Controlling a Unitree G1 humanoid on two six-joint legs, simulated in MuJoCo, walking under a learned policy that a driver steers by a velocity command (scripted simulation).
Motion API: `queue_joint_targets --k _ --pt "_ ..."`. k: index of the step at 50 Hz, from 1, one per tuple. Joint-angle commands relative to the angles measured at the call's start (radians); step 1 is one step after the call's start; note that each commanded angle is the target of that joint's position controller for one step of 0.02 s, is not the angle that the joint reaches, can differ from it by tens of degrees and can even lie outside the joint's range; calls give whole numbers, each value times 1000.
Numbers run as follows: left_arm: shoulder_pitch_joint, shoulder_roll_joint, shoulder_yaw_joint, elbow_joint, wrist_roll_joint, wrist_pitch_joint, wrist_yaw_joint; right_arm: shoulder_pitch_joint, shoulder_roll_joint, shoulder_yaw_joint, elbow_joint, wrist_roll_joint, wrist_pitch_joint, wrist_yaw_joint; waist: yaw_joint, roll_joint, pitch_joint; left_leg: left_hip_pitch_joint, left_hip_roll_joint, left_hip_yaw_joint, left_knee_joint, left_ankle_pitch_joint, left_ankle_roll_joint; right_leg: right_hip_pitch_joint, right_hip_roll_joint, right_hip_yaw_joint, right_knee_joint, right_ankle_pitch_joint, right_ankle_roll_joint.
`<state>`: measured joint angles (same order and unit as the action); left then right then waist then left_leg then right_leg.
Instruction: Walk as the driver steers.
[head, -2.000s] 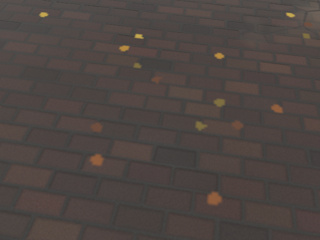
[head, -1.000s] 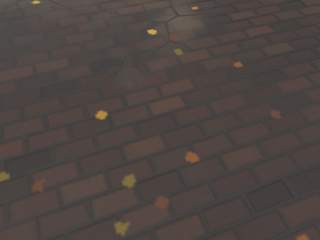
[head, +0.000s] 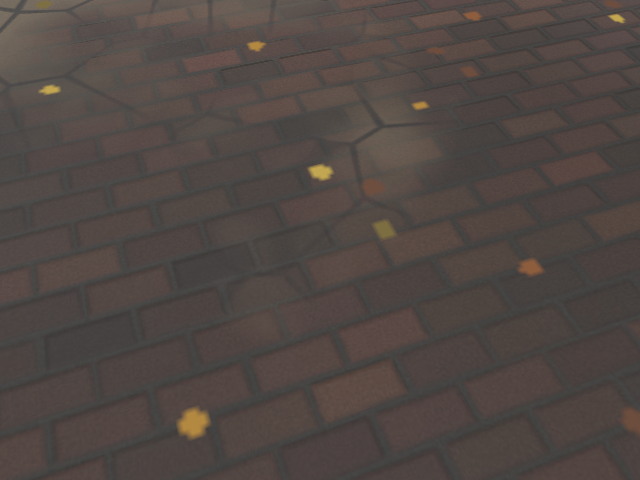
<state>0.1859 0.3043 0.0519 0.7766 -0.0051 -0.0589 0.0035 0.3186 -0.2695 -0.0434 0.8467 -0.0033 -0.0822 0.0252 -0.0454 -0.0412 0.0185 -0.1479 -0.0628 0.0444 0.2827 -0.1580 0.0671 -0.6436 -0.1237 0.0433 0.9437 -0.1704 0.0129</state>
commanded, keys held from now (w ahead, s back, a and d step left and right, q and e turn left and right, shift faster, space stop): w+q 0.98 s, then q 0.02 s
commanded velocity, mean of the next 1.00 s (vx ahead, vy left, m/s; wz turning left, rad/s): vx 0.50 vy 0.00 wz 0.46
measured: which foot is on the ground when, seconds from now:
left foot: down 0.00-0.24, up 0.26-0.74, down 0.76-1.00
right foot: up 0.00-0.22, down 0.24-0.76, up 0.78-1.00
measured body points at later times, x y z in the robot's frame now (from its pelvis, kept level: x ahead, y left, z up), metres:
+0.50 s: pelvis +0.27 -0.06 +0.00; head +0.29 -0.06 +0.45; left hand +0.27 +0.23 -0.12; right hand +0.45 -0.31 -0.12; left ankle +0.30 +0.12 -0.67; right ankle +0.28 -0.16 -0.75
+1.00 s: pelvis +0.50 +0.09 +0.00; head +0.53 +0.12 +0.45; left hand +0.52 +0.41 -0.11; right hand +0.71 -0.12 -0.11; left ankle +0.48 +0.15 -0.75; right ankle +0.66 -0.05 -0.67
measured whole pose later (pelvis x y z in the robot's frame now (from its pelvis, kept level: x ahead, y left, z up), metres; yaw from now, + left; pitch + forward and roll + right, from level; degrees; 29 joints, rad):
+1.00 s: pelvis +0.50 +0.09 +0.00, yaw +31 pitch +1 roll -1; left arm 0.09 0.31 0.07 0.78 0.01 -0.10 0.00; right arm 0.32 -0.27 -0.07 0.72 0.01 -0.05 0.01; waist -0.04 -0.03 0.06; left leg -0.21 -0.10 -0.05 0.37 -0.17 0.11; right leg -0.61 -0.11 0.07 0.99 -0.23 0.04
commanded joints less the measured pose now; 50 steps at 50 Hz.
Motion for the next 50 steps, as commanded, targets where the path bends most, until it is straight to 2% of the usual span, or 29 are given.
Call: queue_joint_targets --k 1,4,7,10,11,12,13,14,15,16,17,18,20,23,27,30,33,36,37,38,39,40,41,42,43,44,45,48,50 --pt "-44 34 4 -62 6 -13 -3 -43 -161 -37 -58 8 -15 -14 18 95 15 -22 245 -160 -165 186 155 1 -8 2 -170 172 13" --pt "-153 24 -2 -90 -1 -27 -16 23 -183 -43 -29 20 -3 -23 -19 89 35 -7 239 -156 -150 155 143 55 36 -16 -330 258 21" --pt "-218 42 1 -113 -8 -40 -32 62 -190 -48 -9 29 13 -30 -27 99 46 57 274 -204 -95 128 133 73 57 5 -417 237 13" --pt "-163 85 17 -101 -8 -53 -36 52 -201 -58 -5 29 28 -39 23 129 18 100 299 -257 -5 164 104 185 74 7 -470 140 -16" --pt "-79 107 30 -76 -6 -56 -31 41 -192 -55 -8 27 31 -39 71 127 -25 84 268 -241 83 245 84 312 88 -13 -500 117 -37" --pt "61 157 53 -42 3 -59 -22 44 -149 -39 -15 17 31 -38 132 101 -135 9 204 -201 272 247 52 540 46 12 -477 124 -75" --pt "208 236 72 -29 16 -54 -14 87 -68 -14 -45 -10 26 -37 161 -69 -307 -222 99 -132 608 -45 2 861 -168 231 -431 121 -148" --pt "240 261 78 -9 12 -40 -20 182 -18 1 -66 22 8 -35 120 -333 -397 -519 5 -120 867 -452 -34 1040 -311 642 -595 -165 -259" --pt "203 157 52 -21 6 -40 -20 115 -135 -29 -52 47 5 -36 146 -175 -281 -603 69 -193 975 -409 -32 942 -276 612 -653 -328 -225" --pt "136 114 38 -26 2 -42 -17 31 -171 -42 -76 53 8 -38 140 -112 -157 -631 106 -172 980 -314 -26 816 -250 463 -669 -288 -189" --pt "72 87 28 -28 7 -44 -19 5 -157 -44 -77 43 15 -40 109 -57 -97 -590 145 -160 955 -235 -32 699 -209 355 -694 -174 -175" --pt "28 62 23 -23 12 -46 -19 0 -139 -47 -81 34 22 -39 82 -68 -54 -556 172 -164 909 -180 -38 616 -178 269 -722 -91 -173" --pt "-9 49 24 -12 18 -56 -17 15 -99 -47 -83 37 44 -33 50 -89 -26 -485 198 -152 874 -129 -47 528 -145 144 -773 13 -170" --pt "-2 81 38 14 18 -65 -9 -31 -74 -45 -116 30 64 -32 44 -40 6 -532 209 -152 802 -47 -65 514 -154 35 -812 132 -194" --pt "11 114 48 37 17 -54 2 -120 -59 -37 -151 27 58 -11 67 -17 31 -528 200 -115 581 134 -68 545 -133 -105 -827 201 -183" --pt "50 140 57 55 8 -41 8 -226 -46 -27 -191 24 54 9 107 3 62 -514 185 -57 452 182 -54 590 -144 -171 -826 216 -174" --pt "85 163 66 76 -9 -21 8 -289 -57 -28 -231 25 58 23 117 1 83 -525 170 -25 380 125 -24 689 -172 -206 -785 275 -155" --pt "69 203 80 75 -27 0 11 -240 -101 -51 -245 21 65 29 59 -38 22 -392 93 49 361 -20 31 749 -177 -251 -611 682 -125" --pt "55 211 82 72 -33 9 12 -139 -132 -71 -224 24 69 26 -4 -40 -36 -259 47 77 342 -41 59 733 -161 -272 -460 807 -110" --pt "47 194 74 67 -33 12 14 29 -187 -104 -177 27 73 15 -92 -13 -122 -10 1 76 284 14 97 633 -120 -297 -238 778 -76" --pt "76 124 49 47 8 5 13 161 -283 -136 -146 34 84 -8 -120 157 -204 280 156 -184 261 28 161 357 -61 -300 96 319 -25" --pt "141 9 11 -8 28 -25 1 92 -353 -132 -176 33 66 -5 8 335 -304 509 362 -773 99 -220 346 -29 152 -124 379 -448 22" --pt "15 108 27 -18 -16 -59 -11 104 -257 -104 -195 29 46 7 -73 182 -325 505 390 -839 -10 -290 325 -129 121 43 446 -420 1" --pt "-48 134 35 -45 -43 -77 -16 68 -215 -90 -187 22 30 10 -64 148 -188 406 367 -703 -20 -215 284 -192 81 30 408 -316 -24" --pt "-47 121 32 -34 -26 -86 -8 10 -191 -82 -192 23 22 9 -19 68 -121 269 321 -586 -13 -105 249 -142 37 34 326 -230 -33" --pt "-36 125 38 -22 -1 -84 -1 -52 -162 -73 -204 17 22 6 20 59 -81 148 281 -494 -19 6 224 -70 9 37 240 -174 -26" --pt "-14 129 43 -15 4 -73 -3 -84 -142 -64 -220 6 21 0 49 83 -74 78 257 -449 -38 76 216 -7 -8 46 203 -136 -20" --pt "-23 97 39 -24 20 -43 -2 -68 -160 -67 -217 13 14 -17 62 75 -56 -17 225 -369 -71 218 227 30 8 22 82 -62 27" --pt "-102 79 33 -53 24 -37 2 -39 -183 -74 -207 13 16 -32 43 77 -18 -44 200 -325 -67 307 210 6 33 12 -55 41 54"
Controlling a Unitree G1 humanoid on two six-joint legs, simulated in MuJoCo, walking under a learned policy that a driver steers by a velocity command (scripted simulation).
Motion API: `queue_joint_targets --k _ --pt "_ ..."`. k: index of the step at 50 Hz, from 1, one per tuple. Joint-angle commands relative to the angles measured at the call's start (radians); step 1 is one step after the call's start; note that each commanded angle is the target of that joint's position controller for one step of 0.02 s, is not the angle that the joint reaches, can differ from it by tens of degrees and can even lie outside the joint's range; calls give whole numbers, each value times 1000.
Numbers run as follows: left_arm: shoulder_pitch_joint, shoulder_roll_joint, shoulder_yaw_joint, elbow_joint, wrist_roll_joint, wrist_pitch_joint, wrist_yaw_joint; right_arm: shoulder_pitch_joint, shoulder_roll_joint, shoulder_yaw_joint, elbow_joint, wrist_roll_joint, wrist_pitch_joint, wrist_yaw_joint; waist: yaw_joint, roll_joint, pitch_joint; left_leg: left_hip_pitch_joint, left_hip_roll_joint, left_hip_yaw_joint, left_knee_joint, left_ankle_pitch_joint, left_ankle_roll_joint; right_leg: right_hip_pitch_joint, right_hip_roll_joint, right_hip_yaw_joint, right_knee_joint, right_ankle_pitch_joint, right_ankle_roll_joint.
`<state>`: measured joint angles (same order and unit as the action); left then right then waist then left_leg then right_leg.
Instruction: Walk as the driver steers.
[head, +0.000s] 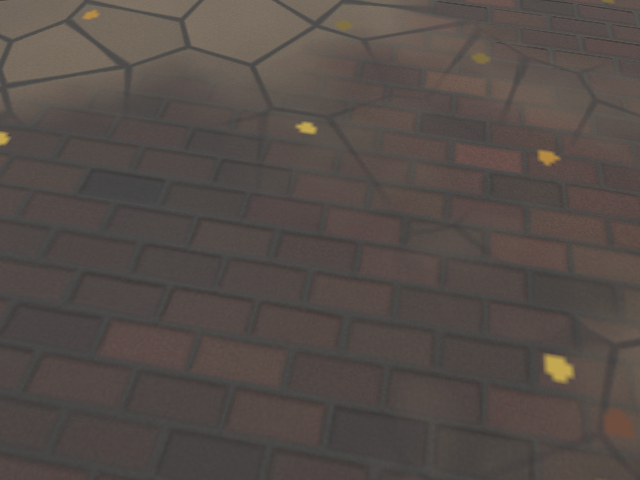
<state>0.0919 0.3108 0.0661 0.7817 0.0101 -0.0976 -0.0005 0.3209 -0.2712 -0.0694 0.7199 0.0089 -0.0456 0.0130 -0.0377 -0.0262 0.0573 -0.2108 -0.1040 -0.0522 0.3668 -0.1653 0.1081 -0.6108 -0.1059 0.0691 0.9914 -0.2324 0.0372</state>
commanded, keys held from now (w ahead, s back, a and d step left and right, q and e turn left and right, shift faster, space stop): q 0.24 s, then e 0.52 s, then w+e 0.24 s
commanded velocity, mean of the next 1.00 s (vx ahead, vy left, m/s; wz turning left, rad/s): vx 0.15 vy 0.00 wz -0.04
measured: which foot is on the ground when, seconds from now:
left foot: down 0.00-0.24, up 0.26-0.54, down 0.56-0.92, up 0.94-1.00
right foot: up 0.00-0.22, down 0.24-0.60, up 0.62-0.90, down 0.92-1.00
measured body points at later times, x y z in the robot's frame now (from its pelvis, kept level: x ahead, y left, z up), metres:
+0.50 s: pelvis +0.19 -0.04 -0.01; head +0.23 -0.03 +0.44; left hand +0.28 +0.24 -0.13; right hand +0.38 -0.29 -0.12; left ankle +0.16 +0.10 -0.73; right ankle +0.29 -0.12 -0.75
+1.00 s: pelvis +0.25 -0.07 -0.02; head +0.26 -0.09 +0.43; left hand +0.41 +0.20 -0.11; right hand +0.34 -0.37 -0.13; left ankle +0.20 +0.09 -0.69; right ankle +0.22 -0.15 -0.75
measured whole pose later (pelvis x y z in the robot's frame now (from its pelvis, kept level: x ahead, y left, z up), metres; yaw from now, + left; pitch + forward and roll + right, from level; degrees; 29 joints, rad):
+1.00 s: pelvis +0.25 -0.07 -0.02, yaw -7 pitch +2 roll +0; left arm 0.23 0.30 0.07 0.72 -0.01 -0.01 -0.03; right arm 0.20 -0.31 -0.08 0.73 0.02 -0.03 -0.01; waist 0.00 0.04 0.00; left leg -0.39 0.06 0.00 1.01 -0.50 -0.02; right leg -0.28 0.04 -0.02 0.59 -0.35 -0.07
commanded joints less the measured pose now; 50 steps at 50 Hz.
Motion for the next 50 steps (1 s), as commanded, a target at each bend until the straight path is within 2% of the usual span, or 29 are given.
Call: queue_joint_targets --k 1,4,7,11,12,13,14,15,16,17,19,21,23,27,28,29,30,31,32,34,38,42,44,45,46,47,48,49,50 --pt "-42 62 14 -70 10 1 5 -34 -185 -49 -74 1 -15 -27 28 71 -48 -2 215 -192 -128 388 147 -4 35 -21 -183 158 36" --pt "-116 35 3 -97 4 -4 -8 6 -192 -56 -57 6 8 -39 -5 109 -70 -49 164 -149 -66 428 78 119 110 -47 -378 330 30" --pt "-150 58 9 -121 -5 0 -18 33 -181 -56 -42 12 27 -47 -13 128 -80 8 185 -232 1 358 53 144 138 -12 -465 332 13" --pt "-35 113 32 -99 7 -18 -17 -44 -154 -51 -78 11 40 -61 61 153 -129 96 170 -329 211 362 12 263 123 5 -588 304 -40" --pt "35 149 39 -97 26 -23 -10 -50 -113 -37 -102 3 37 -57 85 95 -227 34 107 -292 380 264 -28 463 21 65 -580 527 -91" --pt "81 190 39 -97 46 -17 -4 103 -45 -17 -96 -15 37 -55 23 -133 -358 -177 -10 -192 653 -342 -92 767 -224 301 -494 978 -229" --pt "128 170 40 -69 19 3 -12 240 -101 -15 -80 4 37 -50 -1 -292 -470 -331 -30 -157 871 -597 -132 885 -371 596 -528 814 -384" --pt "79 101 21 -96 0 12 -17 202 -176 -33 -46 10 49 -51 23 -143 -405 -355 23 -190 953 -513 -162 788 -304 566 -578 559 -360" --pt "30 52 2 -103 2 23 -19 91 -189 -36 -53 9 67 -56 41 -75 -301 -365 47 -152 956 -445 -180 681 -230 433 -596 408 -308" --pt "-15 10 -19 -98 7 33 -25 44 -169 -32 -50 -2 84 -60 31 -35 -227 -335 77 -130 884 -409 -188 554 -168 353 -629 294 -274" --pt "-74 35 -17 -83 4 53 -30 5 -116 -19 -65 -14 98 -56 -6 -90 -115 -214 118 -58 615 -368 -188 352 -69 254 -693 171 -220" --pt "-52 91 5 -74 2 66 -25 -13 -74 -5 -60 -20 85 -59 10 -141 -116 -119 89 -1 426 -368 -189 333 -26 216 -692 256 -226" --pt "-22 132 22 -73 -9 73 -18 -16 -92 -10 -48 -13 76 -61 19 -133 -168 -72 78 -10 324 -252 -177 386 -57 266 -684 245 -250" --pt "-42 136 26 -86 -33 97 -1 -37 -107 -18 -40 -18 69 -52 -1 -108 -142 55 69 5 119 -57 -114 279 -34 303 -695 -31 -202" --pt "-28 121 22 -84 -34 99 2 -46 -127 -24 -50 -25 65 -53 -2 -85 -134 106 115 -27 87 -45 -83 216 -10 291 -675 -109 -168" --pt "-26 97 17 -93 -30 97 3 -40 -173 -35 -55 -37 63 -57 3 6 -120 127 212 -105 50 -101 -35 135 38 222 -610 -169 -123" --pt "-26 80 15 -107 -32 94 2 -46 -194 -45 -42 -42 64 -57 25 168 -92 73 287 -190 -6 -133 26 103 137 78 -484 -215 -77" --pt "-13 86 18 -99 -31 90 1 -86 -181 -42 -65 -47 59 -59 16 242 -76 54 383 -281 -73 -32 83 85 183 0 -312 -215 -47" --pt "12 106 32 -90 -29 89 -1 -127 -173 -39 -81 -55 50 -64 21 252 -77 63 447 -308 -62 149 121 51 161 -18 -122 -299 -25" --pt "79 119 49 -64 -31 107 3 -173 -147 -31 -94 -30 34 -71 48 156 -89 105 444 -231 -7 407 119 -1 130 10 84 -305 11" --pt "34 45 20 -99 -38 129 -10 -175 -158 -39 -76 -12 49 -66 19 169 -91 152 366 -60 27 478 84 25 92 -68 -53 -191 53" --pt "-14 68 16 -149 -42 135 -38 -124 -209 -57 -55 1 55 -51 -20 200 -105 94 391 -44 -39 43 79 185 99 -147 -268 -155 6" --pt "59 80 24 -128 -37 129 -42 -145 -214 -58 -47 20 42 -39 30 186 -89 26 384 -18 -7 -123 50 316 126 -184 -431 -74 -45" --pt "135 95 35 -94 -37 126 -35 -140 -187 -51 -39 19 34 -34 60 159 -98 -47 359 20 65 -174 22 443 155 -193 -486 -63 -70" --pt "241 138 56 -64 -46 121 -25 -131 -133 -35 -34 2 25 -28 100 58 -131 -168 312 98 258 -211 -33 621 111 -90 -530 -65 -111" --pt "322 294 91 -70 -39 111 -10 -188 -48 -7 -114 -35 8 -22 106 -275 -148 -518 152 202 672 -435 -145 795 -185 433 -633 -101 -283" --pt "352 261 74 -88 -15 77 -26 -290 -93 -14 -145 -7 -20 -21 177 -195 -152 -683 95 5 813 -482 -143 781 -271 693 -772 -261 -420" --pt "312 200 55 -88 -10 53 -28 -311 -142 -28 -150 25 -39 -14 148 -134 -61 -735 145 -32 837 -402 -116 747 -263 634 -791 -300 -399" --pt "270 154 40 -94 -19 41 -24 -294 -159 -34 -133 20 -51 -11 118 -93 -15 -715 174 -32 804 -304 -99 696 -217 538 -780 -260 -356"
